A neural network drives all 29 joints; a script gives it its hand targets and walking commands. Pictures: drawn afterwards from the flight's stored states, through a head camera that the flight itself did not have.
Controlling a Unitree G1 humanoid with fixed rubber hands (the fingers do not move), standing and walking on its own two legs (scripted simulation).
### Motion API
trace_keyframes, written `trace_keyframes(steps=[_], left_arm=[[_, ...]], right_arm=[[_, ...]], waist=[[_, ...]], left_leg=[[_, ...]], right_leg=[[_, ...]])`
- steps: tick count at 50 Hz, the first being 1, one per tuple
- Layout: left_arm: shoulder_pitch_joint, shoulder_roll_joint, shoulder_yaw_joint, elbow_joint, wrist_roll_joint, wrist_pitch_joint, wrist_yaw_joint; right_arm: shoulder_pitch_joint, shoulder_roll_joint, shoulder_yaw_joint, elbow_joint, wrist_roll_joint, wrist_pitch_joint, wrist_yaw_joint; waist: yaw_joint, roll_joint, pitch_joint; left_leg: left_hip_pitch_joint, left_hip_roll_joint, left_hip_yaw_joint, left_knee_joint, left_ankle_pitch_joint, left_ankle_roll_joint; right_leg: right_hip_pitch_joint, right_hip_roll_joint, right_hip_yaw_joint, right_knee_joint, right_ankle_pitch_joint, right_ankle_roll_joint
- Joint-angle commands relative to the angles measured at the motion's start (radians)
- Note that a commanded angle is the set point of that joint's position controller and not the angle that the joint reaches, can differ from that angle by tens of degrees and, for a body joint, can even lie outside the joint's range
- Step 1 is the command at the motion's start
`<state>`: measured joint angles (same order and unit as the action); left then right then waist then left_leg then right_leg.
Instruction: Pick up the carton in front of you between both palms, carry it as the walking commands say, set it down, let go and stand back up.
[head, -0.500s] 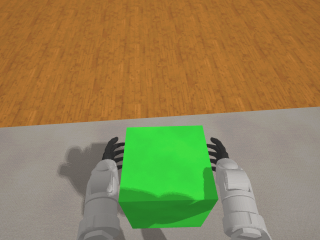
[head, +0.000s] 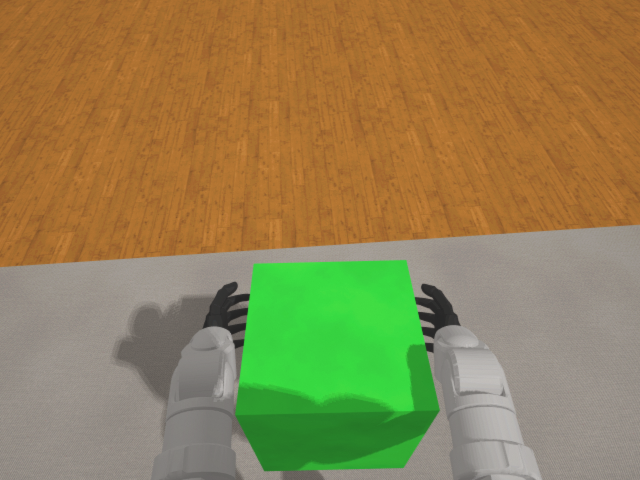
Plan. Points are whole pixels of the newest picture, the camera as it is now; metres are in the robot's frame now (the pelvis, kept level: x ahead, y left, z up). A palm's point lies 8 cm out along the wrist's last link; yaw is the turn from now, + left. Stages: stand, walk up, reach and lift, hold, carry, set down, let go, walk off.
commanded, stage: hold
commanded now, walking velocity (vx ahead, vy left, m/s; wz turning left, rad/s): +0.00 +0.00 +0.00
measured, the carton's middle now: (332, 370) +0.28 +0.00 -0.04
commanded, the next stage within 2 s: carry in 0.42 s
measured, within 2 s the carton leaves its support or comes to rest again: neither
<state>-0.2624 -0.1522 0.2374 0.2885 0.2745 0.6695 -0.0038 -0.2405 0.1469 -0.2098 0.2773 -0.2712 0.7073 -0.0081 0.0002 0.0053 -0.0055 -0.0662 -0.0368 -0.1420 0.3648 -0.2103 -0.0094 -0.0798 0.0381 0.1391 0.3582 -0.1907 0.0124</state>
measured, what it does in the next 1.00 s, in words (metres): walks ahead: right foot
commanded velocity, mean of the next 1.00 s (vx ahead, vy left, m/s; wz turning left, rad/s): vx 0.31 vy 0.00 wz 0.00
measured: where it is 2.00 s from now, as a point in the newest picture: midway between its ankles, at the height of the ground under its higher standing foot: (303, 332)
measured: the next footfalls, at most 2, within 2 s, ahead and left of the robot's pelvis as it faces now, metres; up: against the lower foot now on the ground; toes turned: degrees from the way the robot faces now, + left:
right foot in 0.82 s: +0.15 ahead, -0.09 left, +0.00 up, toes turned -9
left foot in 1.18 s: +0.43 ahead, +0.14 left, +0.00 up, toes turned +13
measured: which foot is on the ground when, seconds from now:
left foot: down 0.00-0.84, up 0.86-1.00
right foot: down 0.00-0.60, up 0.62-0.80, down 0.82-1.00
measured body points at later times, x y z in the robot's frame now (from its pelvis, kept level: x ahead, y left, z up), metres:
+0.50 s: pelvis -0.01 +0.00 +0.00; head -0.06 +0.00 +0.44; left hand +0.30 +0.15 +0.05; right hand +0.29 -0.15 +0.04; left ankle +0.00 +0.13 -0.74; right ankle +0.01 -0.13 -0.74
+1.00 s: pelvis +0.17 +0.01 +0.00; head +0.15 +0.01 +0.45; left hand +0.42 +0.17 +0.08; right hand +0.43 -0.14 +0.08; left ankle +0.14 +0.12 -0.69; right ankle +0.11 -0.09 -0.75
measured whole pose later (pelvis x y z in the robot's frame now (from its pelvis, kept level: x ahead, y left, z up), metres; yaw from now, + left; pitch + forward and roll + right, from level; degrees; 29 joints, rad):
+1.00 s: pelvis +0.17 +0.01 +0.00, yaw +3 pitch +6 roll +0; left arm -0.04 -0.13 0.05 -0.42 0.07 1.18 0.12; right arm -0.02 0.13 -0.08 -0.43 -0.06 1.22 -0.12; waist 0.01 -0.02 -0.17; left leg -0.51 0.08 0.12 0.92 -0.38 0.00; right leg -0.18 -0.03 -0.20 0.36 -0.28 -0.02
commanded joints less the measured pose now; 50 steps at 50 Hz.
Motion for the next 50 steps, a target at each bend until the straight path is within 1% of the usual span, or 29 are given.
trace_keyframes(steps=[1, 5, 11, 20, 21, 22, 23, 24, 26, 27, 28, 29, 30, 31, 32, 33, 34, 35, 38, 40, 41, 42, 43, 44, 45, 46, 47, 49, 50], left_arm=[[-0.411, -0.956, -0.549, -0.016, -0.247, 0.001, -0.243], [-0.403, -0.946, -0.589, -0.083, -0.272, 0.034, -0.236], [-0.406, -0.904, -0.529, -0.030, -0.237, 0.068, -0.236], [-0.495, -0.932, -0.534, -0.021, -0.243, 0.058, -0.246], [-0.503, -0.928, -0.551, -0.047, -0.261, 0.062, -0.242], [-0.498, -0.919, -0.537, -0.049, -0.259, 0.064, -0.238], [-0.497, -0.917, -0.547, -0.063, -0.259, 0.067, -0.232], [-0.504, -0.923, -0.560, -0.084, -0.267, 0.072, -0.225], [-0.478, -0.927, -0.595, -0.134, -0.287, 0.091, -0.208], [-0.471, -0.930, -0.623, -0.167, -0.300, 0.109, -0.197], [-0.468, -0.925, -0.642, -0.199, -0.310, 0.130, -0.185], [-0.470, -0.916, -0.660, -0.234, -0.325, 0.155, -0.175], [-0.497, -0.909, -0.690, -0.280, -0.348, 0.183, -0.167], [-0.516, -0.906, -0.715, -0.308, -0.374, 0.213, -0.160], [-0.520, -0.886, -0.741, -0.333, -0.399, 0.242, -0.153], [-0.541, -0.889, -0.768, -0.370, -0.428, 0.270, -0.144], [-0.520, -0.889, -0.790, -0.398, -0.456, 0.297, -0.133], [-0.494, -0.886, -0.803, -0.429, -0.475, 0.318, -0.123], [-0.378, -0.862, -0.832, -0.513, -0.498, 0.377, -0.083], [-0.282, -0.847, -0.835, -0.576, -0.497, 0.414, -0.063], [-0.248, -0.850, -0.832, -0.605, -0.494, 0.436, -0.056], [-0.194, -0.852, -0.822, -0.620, -0.489, 0.457, -0.050], [-0.151, -0.836, -0.803, -0.622, -0.474, 0.469, -0.041], [-0.159, -0.850, -0.797, -0.657, -0.472, 0.479, -0.034], [-0.158, -0.873, -0.801, -0.699, -0.483, 0.491, -0.031], [-0.165, -0.889, -0.809, -0.740, -0.492, 0.500, -0.030], [-0.212, -0.895, -0.823, -0.783, -0.505, 0.507, -0.031], [-0.249, -0.886, -0.851, -0.833, -0.535, 0.519, -0.033], [-0.240, -0.871, -0.857, -0.840, -0.546, 0.525, -0.034]], right_arm=[[-0.519, 0.927, 0.555, -0.100, 0.269, -0.045, 0.247], [-0.511, 0.919, 0.597, -0.171, 0.295, -0.011, 0.240], [-0.504, 0.880, 0.528, -0.110, 0.257, 0.024, 0.239], [-0.595, 0.912, 0.537, -0.100, 0.267, 0.015, 0.247], [-0.607, 0.909, 0.557, -0.128, 0.281, 0.016, 0.246], [-0.611, 0.901, 0.543, -0.125, 0.281, 0.019, 0.244], [-0.619, 0.902, 0.560, -0.148, 0.293, 0.020, 0.241], [-0.628, 0.903, 0.575, -0.165, 0.304, 0.025, 0.237], [-0.633, 0.913, 0.626, -0.210, 0.334, 0.043, 0.227], [-0.632, 0.919, 0.657, -0.242, 0.356, 0.059, 0.222], [-0.640, 0.925, 0.685, -0.276, 0.380, 0.080, 0.216], [-0.645, 0.922, 0.700, -0.305, 0.396, 0.104, 0.207], [-0.629, 0.906, 0.704, -0.325, 0.402, 0.128, 0.194], [-0.596, 0.885, 0.699, -0.335, 0.401, 0.155, 0.178], [-0.557, 0.867, 0.700, -0.352, 0.389, 0.184, 0.161], [-0.540, 0.852, 0.696, -0.388, 0.389, 0.212, 0.144], [-0.527, 0.840, 0.705, -0.435, 0.402, 0.238, 0.126], [-0.519, 0.831, 0.716, -0.482, 0.417, 0.261, 0.112], [-0.413, 0.817, 0.756, -0.589, 0.447, 0.327, 0.080], [-0.340, 0.815, 0.782, -0.648, 0.471, 0.372, 0.070], [-0.305, 0.807, 0.792, -0.673, 0.485, 0.393, 0.067], [-0.300, 0.803, 0.801, -0.704, 0.501, 0.413, 0.065], [-0.329, 0.786, 0.808, -0.765, 0.518, 0.439, 0.067], [-0.374, 0.792, 0.832, -0.804, 0.545, 0.461, 0.072], [-0.365, 0.814, 0.840, -0.815, 0.560, 0.472, 0.079], [-0.341, 0.840, 0.844, -0.823, 0.572, 0.478, 0.084], [-0.345, 0.854, 0.848, -0.832, 0.581, 0.481, 0.085], [-0.339, 0.857, 0.848, -0.853, 0.582, 0.484, 0.076], [-0.318, 0.848, 0.841, -0.856, 0.574, 0.487, 0.068]], waist=[[0.001, 0.000, -0.248], [0.002, -0.001, -0.266], [0.001, -0.002, -0.138], [0.002, 0.000, -0.181], [-0.002, -0.025, -0.217], [0.004, -0.042, -0.223], [0.003, -0.047, -0.197], [0.006, -0.073, -0.180], [0.007, -0.149, -0.230], [0.004, -0.171, -0.260], [0.003, -0.162, -0.279], [0.004, -0.120, -0.289], [-0.002, 0.008, -0.265], [-0.014, 0.217, -0.224], [-0.022, 0.262, -0.161], [-0.025, 0.211, -0.145], [-0.022, 0.160, -0.175], [-0.022, 0.139, -0.219], [-0.022, 0.176, -0.290], [-0.011, 0.126, -0.326], [-0.008, 0.080, -0.357], [0.013, -0.040, -0.387], [0.021, -0.291, -0.357], [0.030, -0.259, -0.305], [0.030, -0.157, -0.275], [0.024, -0.086, -0.270], [0.023, -0.062, -0.272], [0.019, -0.083, -0.260], [0.018, -0.097, -0.255]], left_leg=[[0.041, -0.061, 0.069, -0.041, 0.266, -0.011], [0.069, -0.060, 0.065, -0.051, 0.303, -0.013], [0.025, -0.056, 0.073, -0.076, 0.149, -0.008], [0.021, -0.054, 0.076, -0.061, 0.109, -0.005], [-0.107, 0.100, 0.031, 0.013, -0.115, 0.013], [-0.143, 0.086, 0.016, 0.011, -0.315, 0.014], [-0.204, 0.066, 0.040, 0.034, -0.450, 0.011], [-0.247, 0.057, 0.071, 0.089, -0.449, 0.003], [-0.257, 0.010, 0.188, 0.249, -0.214, -0.017], [-0.239, 0.012, 0.212, 0.234, -0.186, -0.015], [-0.172, 0.017, 0.222, 0.157, -0.191, -0.007], [-0.097, 0.018, 0.219, 0.066, -0.206, 0.002], [-0.067, 0.114, 0.060, -0.040, -0.340, 0.030], [-0.015, 0.277, -0.215, -0.176, -0.522, 0.096], [0.031, 0.380, -0.368, -0.229, -0.507, 0.163], [0.035, 0.394, -0.370, -0.226, -0.405, 0.200], [0.053, 0.376, -0.300, -0.200, -0.299, 0.200], [0.075, 0.344, -0.199, -0.172, -0.206, 0.183], [0.065, 0.264, -0.008, -0.090, 0.011, 0.138], [-0.066, 0.223, 0.104, 0.031, 0.008, 0.114], [-0.211, 0.204, 0.143, 0.122, -0.019, 0.087], [-0.394, 0.156, 0.209, 0.321, -0.107, 0.043], [-0.697, 0.074, 0.287, 0.526, -0.275, 0.013], [-0.795, 0.100, 0.216, 0.631, -0.340, 0.031], [-0.817, 0.140, 0.185, 0.698, -0.331, 0.032], [-0.798, 0.160, 0.184, 0.712, -0.291, 0.027], [-0.773, 0.178, 0.187, 0.649, -0.235, 0.017], [-0.677, 0.153, 0.238, 0.518, -0.132, -0.003], [-0.627, 0.140, 0.259, 0.453, -0.099, -0.009]], right_leg=[[0.096, 0.065, -0.068, -0.032, 0.229, 0.009], [0.127, 0.065, -0.064, -0.042, 0.266, 0.013], [0.080, 0.060, -0.072, -0.066, 0.112, 0.007], [0.079, 0.056, -0.075, -0.050, 0.081, 0.004], [-0.029, -0.117, -0.030, 0.015, -0.131, -0.004], [-0.071, -0.116, 0.012, -0.021, -0.355, -0.018], [-0.126, -0.119, 0.030, -0.044, -0.532, -0.028], [-0.139, -0.141, 0.057, -0.064, -0.584, -0.044], [-0.123, -0.212, 0.124, -0.108, -0.492, -0.082], [-0.136, -0.232, 0.120, -0.109, -0.461, -0.095], [-0.187, -0.221, 0.077, -0.075, -0.458, -0.093], [-0.246, -0.181, 0.005, -0.017, -0.474, -0.073], [-0.327, -0.117, -0.090, 0.120, -0.455, -0.040], [-0.466, -0.042, -0.213, 0.359, -0.347, 0.000], [-0.603, -0.058, -0.225, 0.424, -0.313, 0.002], [-0.630, -0.092, -0.203, 0.433, -0.312, -0.003], [-0.607, -0.099, -0.205, 0.403, -0.312, -0.006], [-0.564, -0.088, -0.228, 0.349, -0.285, -0.004], [-0.395, -0.019, -0.315, 0.181, -0.162, 0.002], [-0.132, -0.003, -0.367, 0.020, -0.037, 0.000], [0.083, -0.047, -0.324, -0.009, -0.018, -0.016], [0.269, -0.217, -0.123, -0.071, -0.152, -0.052], [0.375, -0.449, 0.258, -0.128, -0.229, -0.172], [0.351, -0.528, 0.375, -0.133, -0.163, -0.257], [0.304, -0.512, 0.329, -0.136, -0.096, -0.262], [0.258, -0.474, 0.245, -0.148, -0.057, -0.232], [0.227, -0.443, 0.161, -0.181, -0.087, -0.201], [0.166, -0.362, -0.014, -0.200, 0.001, -0.160], [0.140, -0.336, -0.074, -0.193, 0.028, -0.150]])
